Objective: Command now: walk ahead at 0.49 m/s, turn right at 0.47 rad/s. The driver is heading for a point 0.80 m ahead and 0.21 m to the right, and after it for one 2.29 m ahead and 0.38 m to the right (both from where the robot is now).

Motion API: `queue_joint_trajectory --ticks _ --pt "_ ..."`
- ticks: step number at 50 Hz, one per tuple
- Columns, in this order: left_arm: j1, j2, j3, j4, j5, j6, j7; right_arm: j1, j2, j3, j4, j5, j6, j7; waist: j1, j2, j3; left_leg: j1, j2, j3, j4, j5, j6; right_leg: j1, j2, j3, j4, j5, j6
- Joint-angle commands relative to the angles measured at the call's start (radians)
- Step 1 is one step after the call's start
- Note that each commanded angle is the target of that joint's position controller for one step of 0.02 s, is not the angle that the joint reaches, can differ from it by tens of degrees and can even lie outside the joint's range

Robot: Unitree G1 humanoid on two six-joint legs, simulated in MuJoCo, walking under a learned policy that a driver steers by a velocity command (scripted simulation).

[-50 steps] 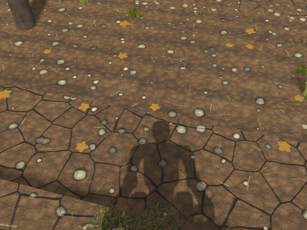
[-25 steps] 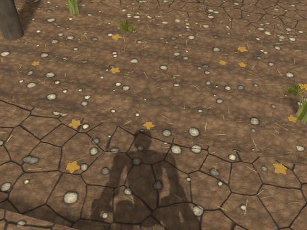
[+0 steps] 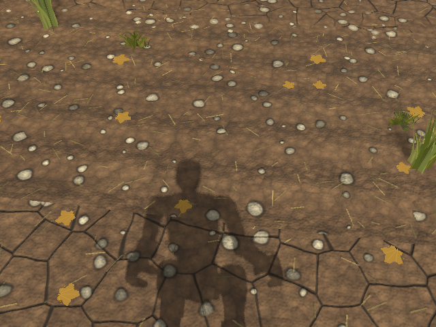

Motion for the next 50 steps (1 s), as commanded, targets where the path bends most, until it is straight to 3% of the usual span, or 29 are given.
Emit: queue_joint_trajectory --ticks 1,3,4,5,7,9,12,16,18,21,23,24,25,26,27,28,29,30,32,34,36,39,42,45,46,47,48,49,50 --pt "-0.051 0.128 0.019 -0.099 -0.015 -0.019 0.029 0.038 -0.111 -0.037 -0.089 -0.012 0.024 -0.016 -0.055 -0.018 -0.036 -0.078 0.065 -0.036 -0.167 0.084 -0.030 0.012 -0.275 0.334 -0.242 0.237 -0.208" --pt "0.016 0.161 0.032 -0.084 -0.008 -0.002 0.051 -0.024 -0.065 -0.026 -0.118 -0.029 0.031 -0.009 -0.035 -0.015 -0.058 -0.069 0.045 -0.014 -0.272 0.233 -0.055 -0.006 -0.250 0.284 -0.199 0.322 -0.197" --pt "0.043 0.179 0.039 -0.091 0.012 0.001 0.057 0.005 -0.055 -0.025 -0.107 -0.035 0.023 0.008 -0.037 -0.014 -0.105 -0.054 0.029 -0.007 -0.204 0.370 -0.050 0.004 -0.251 0.286 -0.146 0.347 -0.200" --pt "0.051 0.172 0.037 -0.097 0.011 0.004 0.061 0.001 -0.062 -0.026 -0.113 -0.029 0.019 0.016 -0.038 -0.020 -0.105 -0.080 0.029 -0.011 -0.201 0.403 -0.047 0.002 -0.247 0.293 -0.127 0.325 -0.197" --pt "0.232 0.143 0.027 -0.040 -0.008 -0.006 0.081 -0.174 -0.135 -0.051 -0.193 0.014 -0.002 0.033 0.029 -0.066 -0.039 -0.430 0.050 -0.107 -0.257 0.379 -0.024 0.264 -0.288 0.440 -0.123 0.074 -0.192" --pt "0.307 0.140 0.026 -0.025 -0.002 -0.010 0.089 -0.283 -0.146 -0.050 -0.238 0.010 -0.025 0.049 0.067 -0.088 0.003 -0.561 0.050 -0.132 -0.349 0.371 -0.007 0.368 -0.309 0.514 -0.097 -0.004 -0.188" --pt "0.235 0.155 0.022 -0.053 -0.011 0.002 0.129 -0.357 -0.058 -0.013 -0.271 -0.042 -0.051 0.072 0.071 -0.071 0.036 -0.191 -0.023 -0.042 -0.545 0.746 -0.014 -0.017 -0.210 0.385 -0.030 -0.158 -0.142" --pt "0.220 0.147 0.022 -0.074 -0.025 0.014 0.115 -0.325 -0.069 -0.008 -0.309 -0.018 -0.042 0.091 0.066 -0.123 0.020 -0.055 -0.058 -0.060 -0.599 0.703 0.002 -0.058 -0.176 0.414 0.123 -0.193 -0.103" --pt "0.215 0.146 0.027 -0.077 -0.028 0.037 0.126 -0.320 -0.078 -0.006 -0.315 -0.005 -0.040 0.104 0.072 -0.148 0.012 -0.001 -0.033 -0.096 -0.685 0.694 -0.014 0.001 -0.171 0.448 0.215 -0.234 -0.063" --pt "0.217 0.122 0.026 -0.078 -0.041 0.065 0.142 -0.187 -0.115 -0.024 -0.267 0.000 -0.030 0.086 0.047 -0.123 -0.019 0.128 0.060 -0.123 -0.910 0.826 -0.025 0.136 -0.129 0.420 0.479 -0.182 -0.008" --pt "0.222 0.105 0.015 -0.047 -0.024 0.067 0.121 0.117 -0.144 -0.050 -0.153 0.005 -0.023 0.068 -0.071 -0.039 -0.110 0.496 0.083 -0.034 -1.004 0.966 -0.048 0.042 -0.055 0.292 0.883 -0.182 0.060" --pt "0.271 0.036 0.003 -0.015 -0.003 0.054 0.096 0.314 -0.136 -0.047 -0.089 0.000 -0.020 0.068 -0.132 0.059 -0.185 0.836 0.172 -0.142 -0.841 0.911 -0.018 -0.265 0.006 0.276 1.211 -0.610 0.092" --pt "0.444 -0.061 -0.020 0.006 -0.011 0.033 0.062 0.336 -0.193 -0.044 -0.056 -0.029 -0.021 0.076 -0.041 0.380 -0.227 1.098 0.192 -0.077 -0.432 1.410 -0.101 -0.620 -0.006 0.271 1.499 -0.734 0.096" --pt "0.536 0.001 -0.020 -0.001 -0.055 0.006 0.056 0.355 -0.244 -0.064 -0.053 -0.026 -0.006 0.075 -0.016 0.536 -0.321 1.137 0.296 -0.263 -0.452 1.497 -0.026 -0.775 -0.042 0.267 1.648 -0.653 0.137" --pt "0.461 0.043 -0.018 0.001 -0.049 -0.005 0.063 0.351 -0.202 -0.056 -0.061 -0.039 0.023 0.072 -0.043 0.357 -0.324 1.046 0.314 -0.261 -0.493 1.468 0.021 -0.826 -0.084 0.202 1.698 -0.592 0.167" --pt "0.350 0.079 -0.018 -0.091 -0.070 -0.008 0.086 0.292 -0.296 -0.088 -0.041 -0.028 0.025 0.062 -0.001 0.273 -0.380 0.901 0.446 -0.519 -0.693 0.782 0.191 -0.821 -0.124 0.153 1.617 -0.379 0.159" --pt "0.208 0.117 -0.006 -0.112 -0.068 0.017 0.112 0.137 -0.218 -0.056 -0.095 -0.029 0.016 0.051 0.010 0.107 -0.246 0.689 0.451 -0.521 -0.782 0.783 0.221 -0.780 -0.172 0.113 1.603 -0.292 0.160" --pt "0.089 0.177 0.019 -0.136 -0.042 0.035 0.115 0.061 -0.109 -0.023 -0.103 -0.015 0.000 0.034 0.019 0.044 -0.122 0.514 0.391 -0.399 -0.796 0.765 0.164 -0.743 -0.194 0.174 1.392 -0.184 0.113" --pt "0.040 0.117 0.021 -0.151 -0.009 0.050 0.107 -0.020 -0.078 -0.002 -0.093 0.001 -0.012 0.021 0.052 0.086 0.003 0.304 0.234 -0.140 -0.813 0.791 0.065 -0.632 -0.212 0.186 1.052 -0.098 0.118" --pt "-0.057 0.066 0.022 -0.203 0.000 0.035 0.085 -0.002 -0.095 0.001 -0.079 -0.042 -0.008 -0.015 0.027 0.159 0.015 0.145 0.099 0.055 -0.918 0.826 0.039 -0.388 -0.161 0.050 0.664 0.150 0.135" --pt "-0.049 0.013 0.007 -0.218 0.002 0.026 0.061 0.043 -0.139 -0.006 -0.073 -0.032 0.005 -0.036 0.024 0.161 -0.067 0.261 0.135 0.081 -0.900 0.985 0.073 -0.306 -0.147 0.020 0.456 0.226 0.147" --pt "-0.142 0.018 0.007 -0.261 0.006 0.044 0.023 0.064 -0.170 -0.022 -0.079 0.015 0.030 -0.051 -0.011 0.067 -0.067 0.420 0.186 0.086 -0.889 0.954 0.064 -0.337 -0.145 -0.005 0.293 0.235 0.121" --pt "-0.195 0.037 0.016 -0.299 0.009 0.055 -0.008 0.087 -0.174 -0.034 -0.085 0.014 0.063 -0.053 -0.023 0.037 -0.044 0.495 0.190 0.123 -0.820 0.977 0.042 -0.331 -0.129 -0.040 0.222 0.132 0.070" --pt "-0.052 0.099 0.042 -0.273 0.008 0.051 -0.009 0.038 -0.211 -0.054 -0.137 0.014 0.088 -0.054 0.047 0.035 -0.117 0.447 0.159 0.156 -0.552 1.133 0.034 -0.103 -0.064 -0.070 0.128 0.025 0.003" --pt "0.064 0.156 0.064 -0.252 0.015 0.047 0.010 0.008 -0.212 -0.053 -0.160 0.016 0.083 -0.046 0.115 -0.031 -0.181 0.339 0.085 0.200 -0.318 0.950 -0.005 0.110 -0.090 0.006 -0.018 0.302 -0.054" --pt "0.059 0.263 0.080 -0.262 0.006 0.051 0.036 0.075 -0.101 -0.019 -0.201 -0.052 0.069 -0.023 0.037 -0.286 -0.265 0.000 -0.071 0.217 0.029 -0.124 -0.058 0.414 -0.355 0.338 0.069 0.922 -0.183" --pt "0.050 0.294 0.075 -0.283 0.035 0.052 0.041 0.123 -0.114 -0.006 -0.219 -0.041 0.052 0.009 0.021 -0.284 -0.445 -0.165 -0.154 -0.024 0.270 -0.395 -0.074 0.526 -0.529 0.664 0.029 0.863 -0.381" --pt "-0.016 0.253 0.070 -0.304 0.035 0.060 0.041 0.059 -0.170 -0.019 -0.229 -0.013 0.052 0.020 0.045 -0.134 -0.388 -0.200 -0.106 -0.086 0.275 -0.302 -0.070 0.430 -0.473 0.586 -0.011 0.717 -0.337" --pt "-0.093 0.213 0.056 -0.310 0.014 0.068 0.042 0.012 -0.175 -0.022 -0.247 -0.005 0.067 0.017 0.007 -0.052 -0.269 -0.216 -0.079 -0.068 0.205 -0.218 -0.072 0.304 -0.407 0.475 -0.034 0.588 -0.261"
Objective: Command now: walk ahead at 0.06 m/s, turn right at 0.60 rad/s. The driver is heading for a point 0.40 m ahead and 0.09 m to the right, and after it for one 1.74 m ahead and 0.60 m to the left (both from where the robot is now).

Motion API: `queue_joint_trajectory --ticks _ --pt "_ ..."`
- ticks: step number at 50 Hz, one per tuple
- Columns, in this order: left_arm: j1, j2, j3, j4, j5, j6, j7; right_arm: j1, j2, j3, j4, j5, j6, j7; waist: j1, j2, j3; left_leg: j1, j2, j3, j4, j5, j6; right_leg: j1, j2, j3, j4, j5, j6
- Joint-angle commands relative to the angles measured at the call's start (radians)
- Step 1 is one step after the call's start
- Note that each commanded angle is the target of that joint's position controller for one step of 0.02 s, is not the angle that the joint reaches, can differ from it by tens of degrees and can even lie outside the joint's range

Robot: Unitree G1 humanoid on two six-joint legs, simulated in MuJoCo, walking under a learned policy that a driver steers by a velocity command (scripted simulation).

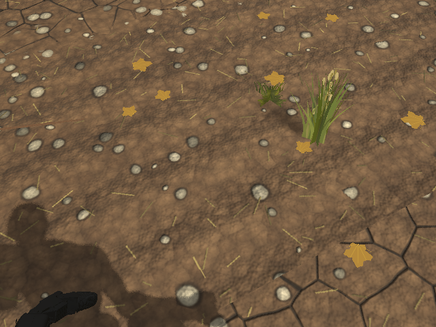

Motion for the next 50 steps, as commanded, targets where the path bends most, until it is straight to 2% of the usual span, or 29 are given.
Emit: queue_joint_trajectory --ticks 1,2,3,5,9,13,15,16,17,18,19,20,21,22,23,26,29,33,35,37,39,40,41,42,43,44,45,47,50 --pt "0.068 0.132 0.041 -0.058 -0.025 0.017 0.017 0.016 -0.123 -0.025 -0.101 0.001 0.006 0.008 0.021 0.041 -0.198 -0.330 0.059 -0.140 0.125 0.046 -0.028 0.406 -0.315 0.427 -0.188 0.412 -0.210" --pt "0.038 0.137 0.042 -0.065 -0.030 0.025 0.018 0.010 -0.133 -0.031 -0.110 -0.003 0.022 0.002 -0.001 0.031 -0.160 -0.270 0.069 -0.130 0.042 0.086 -0.037 0.297 -0.278 0.401 -0.214 0.309 -0.186" --pt "0.018 0.154 0.048 -0.067 -0.020 0.030 0.019 0.005 -0.123 -0.032 -0.116 -0.003 0.034 0.001 -0.019 -0.004 -0.137 -0.198 0.061 -0.109 -0.014 0.117 -0.045 0.204 -0.238 0.376 -0.234 0.258 -0.167" --pt "0.020 0.173 0.057 -0.059 -0.008 0.036 0.030 0.002 -0.084 -0.025 -0.122 -0.004 0.038 -0.001 -0.020 -0.065 -0.149 -0.135 0.042 -0.089 -0.129 0.139 -0.059 0.154 -0.199 0.355 -0.245 0.240 -0.156" --pt "0.057 0.182 0.062 -0.036 -0.017 0.048 0.060 -0.062 -0.068 -0.021 -0.150 0.000 0.035 -0.009 0.015 -0.103 -0.187 -0.094 0.034 -0.115 -0.286 0.207 -0.072 0.168 -0.182 0.397 -0.241 0.020 -0.129" --pt "0.077 0.187 0.063 -0.028 -0.014 0.060 0.057 -0.094 -0.082 -0.028 -0.172 0.008 0.025 0.002 0.044 -0.166 -0.178 -0.026 0.011 -0.113 -0.428 0.195 -0.051 0.182 -0.177 0.469 -0.233 -0.114 -0.102" --pt "0.081 0.182 0.060 -0.025 -0.019 0.063 0.055 -0.073 -0.083 -0.032 -0.174 0.012 0.014 0.012 0.032 -0.188 -0.173 0.040 -0.005 -0.097 -0.563 0.206 -0.025 0.200 -0.173 0.500 -0.199 -0.067 -0.084" --pt "0.069 0.175 0.057 -0.026 -0.026 0.066 0.058 -0.036 -0.081 -0.036 -0.162 0.012 0.010 0.018 0.008 -0.189 -0.174 0.118 -0.007 -0.080 -0.682 0.272 -0.007 0.182 -0.156 0.497 -0.170 -0.044 -0.063" --pt "0.087 0.153 0.051 -0.021 -0.032 0.066 0.063 0.003 -0.108 -0.048 -0.152 0.005 0.009 0.017 -0.004 -0.166 -0.174 0.227 0.050 -0.104 -0.780 0.324 0.022 0.122 -0.119 0.474 -0.118 -0.081 -0.021" --pt "0.107 0.102 0.040 -0.031 -0.031 0.063 0.063 0.025 -0.202 -0.069 -0.161 -0.021 0.014 0.014 0.015 0.042 -0.171 0.333 0.286 -0.322 -0.845 0.354 0.118 -0.045 -0.022 0.331 0.089 -0.294 0.049" --pt "0.099 0.139 0.055 -0.061 -0.033 0.044 0.062 0.010 -0.243 -0.079 -0.157 -0.055 0.015 0.021 0.031 0.318 -0.121 0.271 0.450 -0.579 -0.914 0.509 0.271 -0.191 0.082 0.176 0.288 -0.477 0.094" --pt "0.127 0.217 0.080 -0.035 -0.014 0.035 0.060 -0.049 -0.190 -0.064 -0.189 -0.048 0.007 0.016 0.046 0.225 -0.101 0.241 0.466 -0.544 -0.902 0.562 0.293 -0.189 0.008 0.195 0.484 -0.428 0.129" --pt "0.147 0.229 0.090 0.001 -0.021 0.042 0.060 -0.098 -0.141 -0.052 -0.202 -0.035 0.006 0.009 0.061 0.153 -0.087 0.218 0.395 -0.422 -0.874 0.581 0.244 -0.172 0.004 0.183 0.551 -0.367 0.142" --pt "0.172 0.204 0.088 0.028 -0.023 0.057 0.066 -0.130 -0.118 -0.046 -0.209 -0.018 0.007 0.005 0.072 0.116 -0.075 0.223 0.330 -0.330 -0.856 0.579 0.199 -0.173 -0.002 0.165 0.599 -0.314 0.159" --pt "0.188 0.178 0.081 0.037 -0.021 0.070 0.067 -0.129 -0.105 -0.041 -0.207 -0.003 0.007 0.002 0.066 0.119 -0.064 0.232 0.315 -0.284 -0.850 0.615 0.194 -0.185 -0.008 0.157 0.662 -0.275 0.174" --pt "0.141 0.127 0.063 0.019 -0.037 0.077 0.060 -0.081 -0.108 -0.039 -0.196 -0.011 0.014 -0.002 0.032 0.141 -0.054 0.270 0.275 -0.170 -0.862 0.670 0.207 -0.190 -0.033 0.085 0.620 -0.220 0.205" --pt "0.071 0.111 0.049 -0.014 -0.034 0.074 0.054 -0.014 -0.142 -0.053 -0.175 -0.009 0.024 -0.008 -0.014 0.170 -0.078 0.379 0.315 -0.160 -0.861 0.698 0.234 -0.198 -0.075 0.063 0.486 -0.227 0.224" --pt "0.045 0.099 0.037 -0.037 -0.024 0.074 0.040 -0.025 -0.189 -0.071 -0.167 -0.002 0.028 -0.004 -0.024 0.188 -0.089 0.348 0.353 -0.105 -0.876 0.691 0.243 -0.065 -0.121 0.006 0.319 -0.248 0.209" --pt "0.041 0.095 0.033 -0.042 -0.022 0.074 0.036 -0.031 -0.199 -0.073 -0.159 0.007 0.028 0.004 -0.022 0.194 -0.088 0.315 0.351 -0.086 -0.866 0.722 0.245 0.023 -0.112 -0.022 0.226 -0.271 0.187" --pt "0.046 0.094 0.031 -0.039 -0.026 0.074 0.029 -0.010 -0.209 -0.076 -0.143 0.025 0.027 0.012 -0.025 0.185 -0.102 0.306 0.356 -0.092 -0.878 0.540 0.239 0.095 -0.097 -0.048 0.110 -0.264 0.152" --pt "0.111 0.083 0.031 -0.007 -0.030 0.066 0.016 -0.030 -0.202 -0.069 -0.131 0.048 0.024 0.019 0.023 0.167 -0.093 0.218 0.336 -0.077 -0.855 0.352 0.206 0.258 -0.074 -0.086 -0.106 -0.149 0.097" --pt "0.168 0.091 0.036 0.024 -0.030 0.061 0.016 -0.021 -0.163 -0.055 -0.124 0.049 0.019 0.023 0.046 0.140 -0.107 0.140 0.304 -0.046 -0.810 0.284 0.168 0.398 -0.054 -0.091 -0.186 -0.120 0.069" --pt "0.259 0.107 0.041 0.054 -0.030 0.055 0.022 -0.029 -0.091 -0.027 -0.125 0.032 0.011 0.033 0.080 0.064 -0.154 0.006 0.253 0.017 -0.690 0.170 0.099 0.593 -0.125 0.016 -0.201 -0.125 0.039" --pt "0.334 0.208 0.057 0.060 -0.022 0.048 0.034 -0.072 -0.002 0.006 -0.177 -0.015 -0.002 0.048 0.090 -0.231 -0.173 -0.268 0.131 0.142 -0.342 -0.065 -0.006 0.742 -0.385 0.377 -0.241 -0.107 -0.065" --pt "0.339 0.268 0.073 0.052 -0.007 0.023 0.027 -0.122 -0.106 -0.027 -0.206 0.013 -0.013 0.039 0.132 -0.229 -0.104 -0.413 0.092 0.025 -0.167 -0.101 -0.017 0.603 -0.498 0.576 -0.335 -0.240 -0.218" --pt "0.292 0.218 0.057 0.048 -0.010 -0.001 0.024 -0.137 -0.167 -0.046 -0.205 0.038 -0.018 0.038 0.120 -0.184 -0.028 -0.448 0.133 -0.028 -0.106 -0.009 -0.006 0.560 -0.456 0.520 -0.370 -0.363 -0.207" --pt "0.255 0.172 0.041 0.056 -0.016 -0.016 0.025 -0.122 -0.179 -0.053 -0.192 0.041 -0.022 0.041 0.098 -0.193 0.028 -0.464 0.147 -0.039 -0.107 0.093 0.006 0.527 -0.403 0.447 -0.393 -0.421 -0.169" --pt "0.205 0.141 0.024 0.057 -0.017 -0.026 0.032 -0.095 -0.170 -0.057 -0.170 0.021 -0.033 0.040 0.066 -0.171 0.063 -0.448 0.161 -0.045 -0.142 0.251 0.004 0.491 -0.348 0.351 -0.427 -0.296 -0.128" --pt "0.222 0.127 0.017 0.073 -0.007 -0.042 0.039 -0.078 -0.123 -0.046 -0.149 0.019 -0.045 0.045 0.054 -0.119 0.034 -0.412 0.152 -0.031 -0.196 0.408 -0.012 0.498 -0.315 0.244 -0.442 -0.061 -0.115"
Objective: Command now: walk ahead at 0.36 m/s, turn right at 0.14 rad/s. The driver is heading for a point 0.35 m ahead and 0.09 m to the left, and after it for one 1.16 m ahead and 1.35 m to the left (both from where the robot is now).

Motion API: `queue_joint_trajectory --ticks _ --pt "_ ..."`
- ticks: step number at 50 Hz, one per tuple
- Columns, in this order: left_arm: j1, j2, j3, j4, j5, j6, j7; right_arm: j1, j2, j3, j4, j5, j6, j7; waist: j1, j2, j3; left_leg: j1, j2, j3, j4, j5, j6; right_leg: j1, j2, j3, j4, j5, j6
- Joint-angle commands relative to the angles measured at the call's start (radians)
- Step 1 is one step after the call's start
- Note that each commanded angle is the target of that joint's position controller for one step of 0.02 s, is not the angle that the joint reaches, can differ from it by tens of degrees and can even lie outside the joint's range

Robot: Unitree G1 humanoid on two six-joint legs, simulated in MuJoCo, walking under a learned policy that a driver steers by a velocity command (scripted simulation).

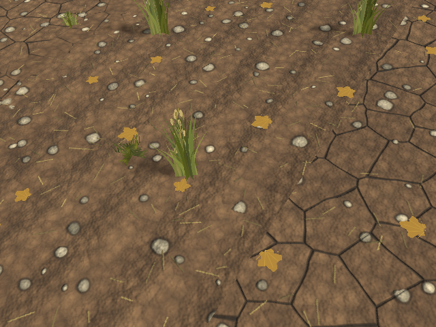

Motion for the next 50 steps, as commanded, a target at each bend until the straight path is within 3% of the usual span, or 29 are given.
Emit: queue_joint_trajectory --ticks 1,6,10,13,14,15,16,17,18,19,20,21,22,23,25,29,32,35,38,39,40,41,42,43,44,45,46,47,50 --pt "-0.016 0.160 0.041 -0.043 0.005 -0.033 0.011 -0.112 -0.066 -0.015 -0.089 -0.003 -0.033 0.000 0.022 -0.164 0.072 -0.236 0.025 -0.034 -0.068 0.151 -0.013 0.112 -0.231 0.210 -0.214 0.111 -0.168" --pt "0.041 0.194 0.049 0.008 -0.007 -0.040 0.011 -0.223 -0.021 0.009 -0.121 0.006 -0.037 0.012 0.067 -0.162 0.103 -0.150 0.000 -0.021 -0.317 0.286 -0.015 0.080 -0.223 0.126 -0.215 0.192 -0.154" --pt "0.085 0.212 0.054 0.053 -0.020 -0.039 0.008 -0.286 -0.025 0.016 -0.154 0.012 -0.048 0.034 0.079 -0.149 0.138 -0.110 -0.014 -0.021 -0.428 0.263 0.029 0.112 -0.266 0.127 -0.194 0.208 -0.149" --pt "0.084 0.229 0.060 0.074 -0.022 -0.033 0.010 -0.249 -0.051 0.010 -0.156 0.012 -0.055 0.036 0.045 -0.167 0.109 -0.014 -0.040 -0.004 -0.478 0.185 0.073 0.166 -0.282 0.124 -0.126 0.378 -0.125" --pt "0.075 0.242 0.064 0.076 -0.020 -0.030 0.010 -0.191 -0.067 0.001 -0.147 0.009 -0.055 0.031 0.007 -0.174 0.060 0.088 -0.071 0.024 -0.484 0.161 0.093 0.172 -0.271 0.107 -0.049 0.569 -0.113" --pt "0.060 0.238 0.061 0.078 -0.014 -0.025 0.011 -0.055 -0.097 -0.017 -0.110 0.010 -0.051 0.021 -0.068 -0.165 -0.028 0.262 -0.107 0.059 -0.498 0.166 0.124 0.153 -0.228 0.054 0.113 0.752 -0.090" --pt "0.074 0.207 0.049 0.073 0.000 -0.025 0.016 0.108 -0.142 -0.034 -0.074 0.012 -0.046 0.010 -0.136 -0.134 -0.152 0.537 -0.055 0.003 -0.457 0.190 0.165 0.015 -0.183 0.011 0.343 0.710 -0.055" --pt "0.195 0.107 0.017 0.038 0.005 -0.039 0.011 0.217 -0.257 -0.058 -0.060 -0.015 -0.045 0.007 -0.105 0.136 -0.335 0.938 0.217 -0.476 -0.504 0.011 0.331 -0.370 -0.038 -0.026 0.771 0.285 0.026" --pt "0.160 0.119 0.014 0.052 0.003 -0.065 0.004 0.239 -0.186 -0.035 -0.048 -0.002 -0.045 0.015 -0.112 0.235 -0.418 0.981 0.285 -0.813 -0.716 -0.136 0.371 -0.509 0.041 0.097 0.926 -0.271 0.037" --pt "0.062 0.199 0.036 0.025 -0.029 -0.081 -0.009 0.156 -0.136 -0.017 -0.057 0.003 -0.044 0.014 -0.109 0.159 -0.240 0.864 0.265 -0.707 -0.740 -0.198 0.321 -0.622 -0.026 0.113 0.998 -0.238 0.025" --pt "-0.015 0.198 0.031 0.005 -0.034 -0.091 -0.011 0.097 -0.121 -0.011 -0.070 0.003 -0.041 0.011 -0.093 0.056 -0.128 0.719 0.227 -0.583 -0.746 -0.139 0.295 -0.628 -0.072 0.086 0.969 -0.164 0.010" --pt "-0.053 0.182 0.029 -0.004 -0.017 -0.094 -0.007 0.053 -0.108 -0.007 -0.073 -0.003 -0.041 0.012 -0.062 -0.019 -0.042 0.575 0.186 -0.485 -0.765 -0.031 0.284 -0.609 -0.104 0.066 0.893 -0.096 0.009" --pt "-0.044 0.177 0.034 -0.001 -0.001 -0.089 -0.003 0.023 -0.089 -0.001 -0.083 -0.014 -0.045 0.011 -0.027 -0.015 -0.020 0.484 0.148 -0.427 -0.789 0.048 0.274 -0.550 -0.134 0.075 0.827 -0.042 0.011" --pt "-0.026 0.165 0.033 0.001 0.003 -0.083 -0.002 0.004 -0.084 0.001 -0.089 -0.016 -0.046 0.009 -0.005 0.005 -0.014 0.429 0.126 -0.404 -0.817 0.080 0.280 -0.506 -0.138 0.075 0.796 -0.015 0.020" --pt "-0.007 0.146 0.029 0.006 0.015 -0.070 0.000 0.005 -0.086 -0.001 -0.083 -0.005 -0.053 0.003 0.015 0.022 -0.005 0.366 0.110 -0.352 -0.851 0.144 0.302 -0.481 -0.135 0.061 0.735 0.014 0.052" --pt "-0.165 0.123 0.020 -0.045 0.021 -0.068 0.006 0.057 -0.115 -0.012 -0.058 0.003 -0.052 -0.019 -0.023 0.005 0.053 0.316 0.071 -0.274 -0.867 0.182 0.283 -0.511 -0.113 0.055 0.468 0.223 0.102" --pt "-0.283 0.099 0.009 -0.068 0.013 -0.081 -0.009 0.108 -0.136 -0.018 -0.041 0.011 -0.040 -0.033 -0.066 0.014 0.055 0.295 0.044 -0.249 -0.837 0.160 0.247 -0.422 -0.061 0.038 0.273 0.364 0.117" --pt "-0.350 0.118 0.015 -0.088 -0.001 -0.093 -0.022 0.162 -0.138 -0.020 -0.022 0.020 -0.026 -0.038 -0.084 0.022 0.052 0.352 0.069 -0.312 -0.783 0.116 0.235 -0.384 -0.038 0.057 0.183 0.361 0.111" --pt "-0.324 0.160 0.033 -0.086 -0.005 -0.103 -0.027 0.160 -0.137 -0.024 -0.022 0.018 -0.012 -0.044 -0.053 0.057 0.034 0.429 0.098 -0.394 -0.694 0.128 0.208 -0.322 -0.031 0.072 0.128 0.249 0.079" --pt "-0.273 0.172 0.041 -0.074 -0.006 -0.107 -0.026 0.148 -0.130 -0.023 -0.025 0.016 -0.006 -0.044 -0.021 0.069 0.017 0.429 0.089 -0.402 -0.646 0.157 0.193 -0.252 -0.027 0.057 0.101 0.215 0.059" --pt "-0.179 0.198 0.057 -0.051 -0.002 -0.111 -0.019 0.142 -0.101 -0.013 -0.032 0.012 -0.005 -0.042 0.027 0.062 -0.039 0.402 0.039 -0.380 -0.541 0.205 0.165 -0.104 -0.039 0.052 0.070 0.201 0.028" --pt "-0.028 0.251 0.073 -0.035 0.014 -0.114 -0.010 0.134 -0.040 0.011 -0.053 -0.002 -0.007 -0.038 0.095 -0.017 -0.180 0.295 -0.024 -0.312 -0.278 0.121 0.128 0.143 -0.187 0.181 0.096 0.156 -0.037" --pt "0.067 0.336 0.095 -0.009 0.026 -0.100 -0.008 0.262 0.039 0.035 -0.085 0.014 -0.018 -0.037 0.049 -0.315 -0.316 -0.057 -0.168 -0.174 0.066 -0.283 0.061 0.483 -0.420 0.600 0.044 0.004 -0.188" --pt "0.071 0.264 0.082 0.000 0.008 -0.094 -0.016 0.276 -0.047 0.022 -0.076 0.035 -0.022 -0.041 0.056 -0.325 -0.297 -0.207 -0.103 -0.193 0.232 -0.328 0.048 0.471 -0.459 0.760 -0.021 -0.182 -0.210" --pt "0.024 0.188 0.061 -0.015 0.006 -0.090 -0.013 0.177 -0.117 0.002 -0.077 0.034 -0.017 -0.042 0.081 -0.215 -0.168 -0.243 -0.063 -0.194 0.279 -0.232 0.044 0.361 -0.410 0.605 -0.037 -0.168 -0.168" --pt "-0.026 0.159 0.050 -0.018 0.012 -0.085 -0.011 0.115 -0.119 -0.001 -0.087 0.022 -0.011 -0.043 0.071 -0.154 -0.096 -0.220 -0.029 -0.165 0.265 -0.153 0.036 0.249 -0.363 0.459 -0.047 -0.044 -0.141" --pt "-0.062 0.133 0.041 -0.011 0.013 -0.080 -0.011 0.077 -0.108 -0.004 -0.099 0.011 -0.008 -0.039 0.055 -0.146 -0.040 -0.200 -0.005 -0.160 0.221 -0.103 0.029 0.160 -0.320 0.364 -0.072 0.053 -0.130" --pt "-0.081 0.120 0.036 -0.004 0.018 -0.079 -0.008 0.070 -0.094 -0.007 -0.106 0.014 -0.002 -0.032 0.032 -0.169 -0.011 -0.163 0.018 -0.156 0.189 -0.071 0.026 0.095 -0.290 0.289 -0.099 0.111 -0.120" --pt "-0.089 0.140 0.045 0.021 0.011 -0.090 -0.006 0.056 -0.035 0.004 -0.126 0.019 0.018 -0.021 0.011 -0.166 0.025 -0.132 0.035 -0.122 0.120 -0.033 0.014 0.013 -0.278 0.163 -0.164 0.213 -0.135"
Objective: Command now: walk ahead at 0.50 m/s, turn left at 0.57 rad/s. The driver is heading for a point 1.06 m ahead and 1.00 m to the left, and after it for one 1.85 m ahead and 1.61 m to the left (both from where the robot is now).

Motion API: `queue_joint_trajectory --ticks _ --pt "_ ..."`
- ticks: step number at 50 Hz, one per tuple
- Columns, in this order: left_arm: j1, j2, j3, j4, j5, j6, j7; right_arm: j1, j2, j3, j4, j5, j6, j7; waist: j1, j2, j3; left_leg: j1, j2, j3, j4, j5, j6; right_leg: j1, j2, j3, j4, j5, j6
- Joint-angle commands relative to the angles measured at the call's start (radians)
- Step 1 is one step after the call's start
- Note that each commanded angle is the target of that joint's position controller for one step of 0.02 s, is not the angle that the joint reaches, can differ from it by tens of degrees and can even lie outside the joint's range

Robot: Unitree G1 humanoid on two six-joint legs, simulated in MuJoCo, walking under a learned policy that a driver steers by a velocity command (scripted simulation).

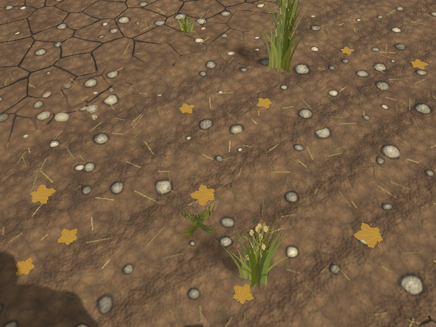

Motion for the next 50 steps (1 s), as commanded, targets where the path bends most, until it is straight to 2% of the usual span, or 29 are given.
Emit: queue_joint_trajectory --ticks 1,7,10,12,14,15,16,17,18,19,20,21,22,23,26,28,30,32,35,38,39,40,41,42,43,44,46,48,50 --pt "0.000 0.134 0.036 -0.028 -0.005 -0.019 0.005 -0.034 -0.029 -0.010 -0.104 -0.004 0.000 0.007 0.003 -0.156 0.002 -0.182 0.073 -0.037 -0.056 0.064 -0.016 0.131 -0.283 0.214 -0.229 0.171 -0.170" --pt "0.015 0.186 0.046 0.011 -0.012 -0.006 0.010 -0.178 -0.004 0.005 -0.146 -0.007 -0.012 0.035 0.043 -0.117 0.031 -0.149 0.063 0.020 -0.359 0.325 -0.003 0.170 -0.265 0.017 -0.243 0.264 -0.145" --pt "0.055 0.213 0.052 0.034 -0.025 0.008 0.011 -0.259 -0.005 0.005 -0.179 -0.005 -0.013 0.052 0.063 -0.115 0.057 -0.128 0.048 0.061 -0.460 0.326 0.025 0.229 -0.284 -0.034 -0.229 0.287 -0.123" --pt "0.066 0.236 0.060 0.043 -0.036 0.021 0.012 -0.280 -0.021 -0.001 -0.199 -0.006 -0.011 0.060 0.054 -0.121 0.061 -0.104 0.029 0.090 -0.501 0.259 0.053 0.281 -0.300 -0.065 -0.186 0.399 -0.108" --pt "0.063 0.270 0.071 0.042 -0.046 0.033 0.018 -0.228 -0.058 -0.020 -0.199 -0.014 -0.004 0.060 0.005 -0.153 0.008 0.014 -0.035 0.146 -0.515 0.155 0.095 0.315 -0.298 -0.106 -0.045 0.726 -0.088" --pt "0.053 0.280 0.074 0.038 -0.050 0.041 0.020 -0.120 -0.091 -0.041 -0.174 -0.016 0.002 0.056 -0.063 -0.148 -0.052 0.157 -0.079 0.174 -0.548 0.148 0.124 0.298 -0.281 -0.133 0.114 0.847 -0.071" --pt "0.056 0.257 0.065 0.032 -0.048 0.042 0.024 0.053 -0.144 -0.074 -0.126 -0.012 0.009 0.042 -0.150 -0.116 -0.141 0.419 -0.114 0.162 -0.593 0.207 0.162 0.176 -0.244 -0.156 0.340 0.804 -0.039" --pt "0.099 0.160 0.032 0.009 0.002 0.036 0.021 0.163 -0.229 -0.096 -0.098 0.001 0.020 0.018 -0.152 0.091 -0.221 0.715 0.079 -0.130 -0.594 0.267 0.229 -0.123 -0.173 -0.152 0.677 0.162 0.006" --pt "0.143 0.095 0.003 -0.053 0.005 0.007 0.008 0.101 -0.290 -0.090 -0.141 -0.003 0.002 0.024 -0.059 0.260 -0.376 0.934 0.288 -0.734 -0.789 -0.012 0.430 -0.465 0.026 0.033 0.977 -0.416 0.047" --pt "0.022 0.202 0.026 -0.063 -0.029 -0.019 -0.004 0.104 -0.193 -0.066 -0.147 -0.007 -0.015 0.037 -0.135 0.085 -0.351 0.895 0.284 -0.718 -0.872 -0.085 0.378 -0.563 -0.031 0.168 1.016 -0.352 0.031" --pt "-0.039 0.206 0.025 -0.090 -0.051 -0.032 -0.009 0.078 -0.160 -0.054 -0.134 -0.015 -0.029 0.037 -0.118 0.052 -0.212 0.773 0.253 -0.584 -0.876 -0.034 0.341 -0.595 -0.063 0.149 0.964 -0.264 0.012" --pt "-0.040 0.185 0.020 -0.082 -0.035 -0.035 0.000 0.018 -0.140 -0.046 -0.134 -0.015 -0.037 0.037 -0.068 -0.051 -0.130 0.621 0.209 -0.476 -0.876 0.089 0.311 -0.545 -0.106 0.148 0.877 -0.190 0.014" --pt "-0.030 0.189 0.025 -0.075 -0.012 -0.031 0.007 -0.035 -0.115 -0.039 -0.141 -0.019 -0.040 0.034 -0.031 -0.051 -0.098 0.515 0.174 -0.397 -0.881 0.200 0.294 -0.477 -0.132 0.152 0.793 -0.146 0.023" --pt "-0.011 0.190 0.027 -0.070 -0.005 -0.021 0.006 -0.063 -0.108 -0.033 -0.150 -0.029 -0.041 0.029 -0.004 -0.022 -0.084 0.442 0.151 -0.361 -0.902 0.268 0.290 -0.419 -0.144 0.156 0.764 -0.115 0.032" --pt "-0.019 0.160 0.023 -0.070 0.012 0.005 0.013 -0.068 -0.120 -0.036 -0.131 -0.031 -0.047 0.012 0.012 -0.021 -0.053 0.328 0.121 -0.259 -0.908 0.583 0.300 -0.373 -0.122 0.121 0.663 -0.073 0.082" --pt "-0.074 0.134 0.015 -0.087 0.018 0.012 0.018 -0.048 -0.141 -0.043 -0.109 -0.029 -0.038 -0.006 0.002 -0.024 -0.041 0.287 0.080 -0.183 -0.873 0.741 0.273 -0.361 -0.088 0.103 0.545 0.011 0.108" --pt "-0.139 0.104 0.003 -0.101 0.014 0.013 0.013 -0.028 -0.144 -0.046 -0.090 -0.017 -0.020 -0.019 -0.023 0.003 -0.055 0.263 0.029 -0.139 -0.834 0.731 0.224 -0.302 -0.045 0.093 0.387 0.138 0.110" --pt "-0.196 0.098 -0.001 -0.114 0.003 0.014 0.003 0.001 -0.147 -0.049 -0.074 -0.013 -0.002 -0.029 -0.050 0.027 -0.076 0.263 0.020 -0.161 -0.808 0.654 0.188 -0.243 -0.001 0.093 0.265 0.245 0.104" --pt "-0.233 0.127 0.009 -0.130 -0.004 0.016 -0.007 0.021 -0.141 -0.050 -0.056 -0.010 0.013 -0.037 -0.056 0.044 -0.081 0.334 0.046 -0.262 -0.746 0.553 0.170 -0.226 0.021 0.137 0.158 0.223 0.087" --pt "-0.174 0.163 0.030 -0.120 0.002 0.005 -0.007 -0.029 -0.118 -0.045 -0.071 -0.012 0.021 -0.044 -0.014 0.078 -0.090 0.398 0.045 -0.358 -0.624 0.504 0.144 -0.166 0.013 0.158 0.061 0.175 0.045" --pt "-0.127 0.171 0.035 -0.113 0.011 -0.003 -0.001 -0.051 -0.095 -0.038 -0.083 -0.010 0.021 -0.042 0.016 0.060 -0.116 0.377 -0.003 -0.340 -0.535 0.457 0.111 -0.058 -0.022 0.153 -0.018 0.308 0.016" --pt "-0.062 0.224 0.044 -0.118 0.029 -0.003 0.009 -0.034 -0.040 -0.018 -0.105 -0.027 0.017 -0.040 0.022 -0.067 -0.233 0.268 -0.079 -0.259 -0.305 0.201 0.062 0.177 -0.204 0.294 0.025 0.627 -0.054" --pt "-0.048 0.239 0.042 -0.117 0.051 0.015 0.012 0.165 -0.005 -0.007 -0.092 -0.019 0.018 -0.038 -0.064 -0.313 -0.332 0.015 -0.216 -0.167 -0.061 -0.433 -0.002 0.433 -0.454 0.604 0.053 0.899 -0.254" --pt "-0.049 0.196 0.042 -0.115 0.009 0.033 0.009 0.232 -0.119 -0.028 -0.060 -0.016 0.025 -0.033 -0.067 -0.283 -0.364 -0.042 -0.125 -0.152 0.076 -0.388 -0.038 0.400 -0.503 0.716 0.026 0.639 -0.293" --pt "-0.088 0.135 0.025 -0.139 -0.001 0.044 0.014 0.129 -0.178 -0.049 -0.055 -0.007 0.044 -0.036 -0.029 -0.190 -0.254 -0.077 -0.089 -0.125 0.132 -0.303 -0.068 0.314 -0.420 0.573 0.006 0.474 -0.249" --pt "-0.124 0.113 0.015 -0.143 0.006 0.059 0.016 0.065 -0.180 -0.054 -0.062 -0.006 0.063 -0.044 -0.026 -0.140 -0.192 -0.083 -0.066 -0.092 0.130 -0.236 -0.083 0.222 -0.355 0.464 -0.021 0.338 -0.207" --pt "-0.180 0.126 0.014 -0.143 0.012 0.078 0.023 0.024 -0.144 -0.051 -0.082 -0.007 0.089 -0.047 -0.041 -0.168 -0.093 -0.033 -0.037 -0.049 0.102 -0.154 -0.094 0.039 -0.278 0.329 -0.090 0.206 -0.188" --pt "-0.183 0.134 0.020 -0.130 0.020 0.082 0.030 0.030 -0.088 -0.038 -0.089 -0.007 0.090 -0.046 -0.041 -0.206 -0.081 0.016 -0.036 0.002 0.015 -0.114 -0.094 -0.004 -0.238 0.227 -0.127 0.199 -0.193" --pt "-0.166 0.142 0.025 -0.118 0.016 0.084 0.035 0.002 -0.073 -0.032 -0.102 -0.014 0.085 -0.045 -0.024 -0.206 -0.107 0.020 -0.014 0.013 -0.058 -0.100 -0.093 0.041 -0.268 0.201 -0.133 0.236 -0.221"
Velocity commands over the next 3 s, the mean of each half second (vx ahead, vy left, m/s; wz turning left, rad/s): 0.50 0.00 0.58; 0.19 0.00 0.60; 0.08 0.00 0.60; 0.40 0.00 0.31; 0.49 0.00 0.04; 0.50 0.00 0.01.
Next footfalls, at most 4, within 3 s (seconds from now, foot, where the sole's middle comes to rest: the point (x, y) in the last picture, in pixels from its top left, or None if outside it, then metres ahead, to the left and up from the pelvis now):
0.32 left None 0.32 0.17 -0.78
0.80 right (212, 288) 0.60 0.09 -0.78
1.24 left None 0.38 0.24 -0.78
1.72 right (183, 282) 0.62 0.18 -0.78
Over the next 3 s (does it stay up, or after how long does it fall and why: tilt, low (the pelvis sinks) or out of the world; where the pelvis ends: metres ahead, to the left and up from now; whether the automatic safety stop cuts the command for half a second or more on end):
stays up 0.82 0.78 0.01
